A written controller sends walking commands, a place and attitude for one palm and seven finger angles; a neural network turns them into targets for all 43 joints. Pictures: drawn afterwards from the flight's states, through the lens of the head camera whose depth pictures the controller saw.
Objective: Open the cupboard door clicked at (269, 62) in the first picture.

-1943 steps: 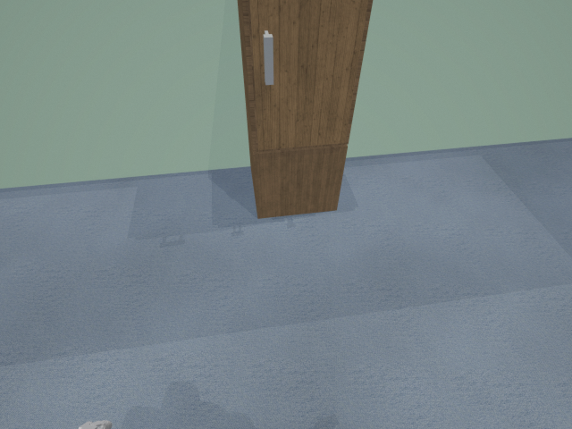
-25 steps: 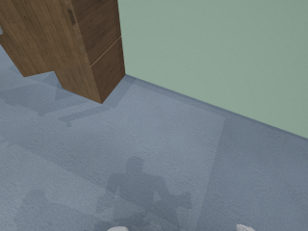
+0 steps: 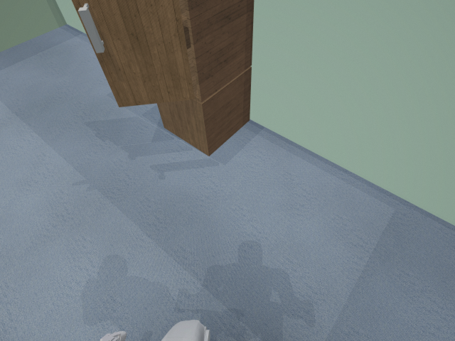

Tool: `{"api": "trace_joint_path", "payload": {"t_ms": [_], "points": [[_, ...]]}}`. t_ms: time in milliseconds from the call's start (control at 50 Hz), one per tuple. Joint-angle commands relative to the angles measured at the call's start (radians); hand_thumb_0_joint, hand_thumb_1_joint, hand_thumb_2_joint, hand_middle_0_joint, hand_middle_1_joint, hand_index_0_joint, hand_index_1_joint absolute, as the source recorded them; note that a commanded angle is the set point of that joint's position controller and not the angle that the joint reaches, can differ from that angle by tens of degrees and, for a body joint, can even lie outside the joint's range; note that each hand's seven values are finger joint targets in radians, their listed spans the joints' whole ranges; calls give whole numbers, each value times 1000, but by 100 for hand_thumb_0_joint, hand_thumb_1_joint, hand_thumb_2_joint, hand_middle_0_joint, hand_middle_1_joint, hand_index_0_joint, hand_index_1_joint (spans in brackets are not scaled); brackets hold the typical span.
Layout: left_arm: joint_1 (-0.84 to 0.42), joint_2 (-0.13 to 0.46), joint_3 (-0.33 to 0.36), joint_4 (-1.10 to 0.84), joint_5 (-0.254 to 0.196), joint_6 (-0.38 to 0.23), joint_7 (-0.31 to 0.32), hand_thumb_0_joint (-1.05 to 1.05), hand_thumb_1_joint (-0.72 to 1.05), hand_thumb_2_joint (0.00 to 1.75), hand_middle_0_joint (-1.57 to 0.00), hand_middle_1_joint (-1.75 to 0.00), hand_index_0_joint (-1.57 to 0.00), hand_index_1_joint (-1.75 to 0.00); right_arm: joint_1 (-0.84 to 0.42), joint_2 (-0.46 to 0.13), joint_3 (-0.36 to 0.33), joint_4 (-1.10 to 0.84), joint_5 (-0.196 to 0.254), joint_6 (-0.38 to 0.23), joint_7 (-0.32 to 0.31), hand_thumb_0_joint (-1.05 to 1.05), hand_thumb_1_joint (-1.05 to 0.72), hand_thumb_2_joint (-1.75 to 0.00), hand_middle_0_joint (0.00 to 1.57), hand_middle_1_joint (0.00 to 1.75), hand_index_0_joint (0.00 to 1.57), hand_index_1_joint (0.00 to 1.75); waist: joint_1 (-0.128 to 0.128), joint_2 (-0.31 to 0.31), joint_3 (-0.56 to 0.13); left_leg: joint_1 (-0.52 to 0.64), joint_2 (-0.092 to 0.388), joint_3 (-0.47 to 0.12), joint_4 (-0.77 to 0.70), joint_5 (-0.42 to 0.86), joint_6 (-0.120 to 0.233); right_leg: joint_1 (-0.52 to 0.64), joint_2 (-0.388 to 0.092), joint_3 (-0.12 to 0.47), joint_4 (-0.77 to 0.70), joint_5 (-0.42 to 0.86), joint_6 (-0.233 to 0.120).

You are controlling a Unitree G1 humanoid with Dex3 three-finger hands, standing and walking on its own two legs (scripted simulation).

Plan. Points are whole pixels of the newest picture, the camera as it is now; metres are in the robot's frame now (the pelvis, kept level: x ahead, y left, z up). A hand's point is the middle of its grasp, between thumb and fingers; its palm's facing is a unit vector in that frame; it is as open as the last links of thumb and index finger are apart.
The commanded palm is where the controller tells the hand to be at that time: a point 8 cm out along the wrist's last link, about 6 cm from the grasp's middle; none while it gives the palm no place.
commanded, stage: turn to face it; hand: left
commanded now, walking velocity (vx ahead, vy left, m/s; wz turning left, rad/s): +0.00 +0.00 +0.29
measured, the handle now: (93, 28) +1.06 +0.52 +0.02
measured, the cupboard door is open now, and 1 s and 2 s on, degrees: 47 47 47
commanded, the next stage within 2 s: take the last steps up to it in 0.12 s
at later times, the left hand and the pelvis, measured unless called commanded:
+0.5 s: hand out of the picture +0.05 +0.22 -0.17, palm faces +0.22 -0.94 -0.25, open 7.4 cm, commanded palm none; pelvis +0.03 +0.00 -0.01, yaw +9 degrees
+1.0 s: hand out of the picture +0.10 +0.27 -0.18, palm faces +0.30 -0.94 -0.18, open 7.4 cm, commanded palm none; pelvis +0.16 +0.10 -0.01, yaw +12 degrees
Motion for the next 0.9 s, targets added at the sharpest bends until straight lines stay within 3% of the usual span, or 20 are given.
{"api": "trace_joint_path", "payload": {"t_ms": [0,100,120,140,160,260,360,400,420,460,480,500,540,600,720,780,800,820,840,880], "points": [[70,215,54,-32,6,-33,9,0,90,90,-20,-30,-20,-30,-84,-8,8,-87,10,-45,0,0,-90,-90,20,30,20,30,60,-206,-104,32,3,66,-239,-41,-9,142,-236,118,-162,522,-129],[70,216,60,12,-9,-27,3,0,90,90,-20,-30,-20,-30,10,-33,15,-44,10,-68,-12,0,-90,-90,20,30,20,30,11,-207,-142,290,2,76,-649,219,19,85,-210,56,-16,507,-49],[69,183,52,4,-15,-21,-2,0,90,90,-20,-30,-20,-30,26,-88,3,-37,7,-76,-14,0,-90,-90,20,30,20,30,2,-55,-164,418,102,-31,-698,397,56,-38,-152,8,87,340,6],[79,116,38,-23,-22,-13,-5,0,90,90,-20,-30,-20,-30,65,-173,-14,-39,-5,-79,-21,0,-90,-90,20,30,20,30,-13,220,-176,497,334,-301,-702,719,176,-224,-50,-40,233,-111,67],[20,109,27,-42,-12,-2,-1,0,90,90,-20,-30,-20,-30,100,-208,-19,-30,-11,-67,-28,0,-90,-90,20,30,20,30,-45,215,-162,404,413,-335,-731,705,265,-218,-20,21,373,-341,55],[-1,93,31,24,-8,4,-20,0,90,90,-20,-30,-20,-30,48,-119,11,-26,-11,-90,-57,0,-90,-90,20,30,20,30,2,137,-136,388,261,-219,-751,560,230,-269,8,79,482,-178,40],[-16,71,27,25,-4,-19,-40,0,90,90,-20,-30,-20,-30,75,-123,5,2,-12,-95,-46,0,-90,-90,20,30,20,30,-1,145,-93,321,219,-215,-781,208,225,-148,46,11,212,-180,26],[75,72,33,57,-3,-29,-43,0,90,90,-20,-30,-20,-30,39,-119,4,-4,-6,-91,-41,0,-90,-90,20,30,20,30,47,95,-82,198,175,-191,-737,58,191,40,74,-18,33,-79,24],[155,97,42,80,0,-38,-41,0,90,90,-20,-30,-20,-30,14,-102,5,-10,2,-93,-37,0,-90,-90,20,30,20,30,90,33,-77,71,115,-144,-631,-14,154,201,50,16,-100,-36,17],[291,249,73,105,9,-50,-19,0,90,90,-20,-30,-20,-30,-70,-31,19,-84,4,-96,-19,0,-90,-90,20,30,20,30,169,-360,-8,-279,-38,14,-131,-189,54,311,-402,621,-427,-342,-162],[274,244,69,94,-1,-53,-15,0,90,90,-20,-30,-20,-30,-111,-68,11,-101,-9,-93,-11,0,-90,-90,20,30,20,30,146,-227,32,-290,23,-65,1,-94,55,205,-424,640,-458,-425,-210],[215,203,58,93,3,-64,-9,0,90,90,-20,-30,-20,-30,-118,-61,4,-85,-9,-91,-7,0,-90,-90,20,30,20,30,106,-244,77,-298,50,-83,66,-3,48,133,-372,615,-449,-372,-184],[143,129,38,83,1,-79,-7,0,90,90,-20,-30,-20,-30,-73,-46,4,-43,-11,-84,4,0,-90,-90,20,30,20,30,57,-232,77,-246,97,-61,60,140,25,98,-297,347,-415,-104,-127],[188,122,33,117,0,-100,-9,0,90,90,-20,-30,-20,-30,-48,5,17,-16,-3,-83,16,0,-90,-90,20,30,20,30,52,-190,10,-170,85,27,-82,196,2,162,-237,140,-358,274,-98],[256,146,33,191,5,-97,-8,0,90,90,-20,-30,-20,-30,-106,49,35,-28,3,-107,29,0,-90,-90,20,30,20,30,83,-225,-21,-29,37,127,-418,203,26,227,-225,43,-277,454,-84],[210,149,40,191,-2,-86,-8,0,90,90,-20,-30,-20,-30,55,9,29,25,-5,-127,12,0,-90,-90,20,30,20,30,-10,-175,-78,285,-19,179,-602,253,57,122,-186,-15,-88,522,-54],[216,120,32,184,-5,-82,-12,0,90,90,-20,-30,-20,-30,193,-54,14,69,-10,-133,-3,0,-90,-90,20,30,20,30,-64,-59,-156,511,36,135,-615,260,81,7,-150,-42,116,453,-32],[242,56,22,161,-13,-75,-19,0,90,90,-20,-30,-20,-30,322,-173,-19,95,-21,-136,-19,0,-90,-90,20,30,20,30,-102,204,-251,710,294,-217,-631,273,174,-246,-14,-91,392,-16,13],[158,35,14,110,-13,-75,-18,0,90,90,-20,-30,-20,-30,404,-215,-27,109,-16,-125,-35,0,-90,-90,20,30,20,30,-131,223,-244,686,419,-386,-772,281,256,-361,40,-15,621,-304,-4],[54,24,14,92,-12,-69,-16,0,90,90,-20,-30,-20,-30,258,-147,-11,81,-11,-131,-44,0,-90,-90,20,30,20,30,-77,190,-125,457,413,-345,-839,89,270,-449,-35,83,777,-186,-26]]}}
